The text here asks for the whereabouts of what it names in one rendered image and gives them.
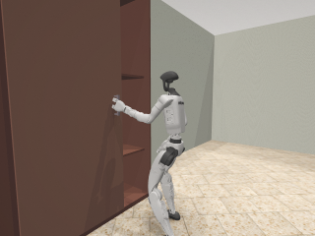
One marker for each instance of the robot right foot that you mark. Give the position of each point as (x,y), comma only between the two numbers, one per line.
(175,215)

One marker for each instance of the left robot upper arm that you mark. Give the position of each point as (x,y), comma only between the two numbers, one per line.
(162,102)

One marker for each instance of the handle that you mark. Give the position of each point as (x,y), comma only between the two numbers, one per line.
(118,97)

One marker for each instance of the robot left hand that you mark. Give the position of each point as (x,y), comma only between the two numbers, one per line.
(119,105)

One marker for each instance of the right robot shin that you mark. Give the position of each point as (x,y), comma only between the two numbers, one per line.
(168,192)

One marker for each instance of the wardrobe door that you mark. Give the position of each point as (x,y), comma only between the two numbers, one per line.
(9,216)
(63,67)

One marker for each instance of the robot left forearm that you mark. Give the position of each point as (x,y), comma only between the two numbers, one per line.
(140,116)

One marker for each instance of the robot right hand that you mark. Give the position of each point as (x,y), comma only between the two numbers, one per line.
(162,147)

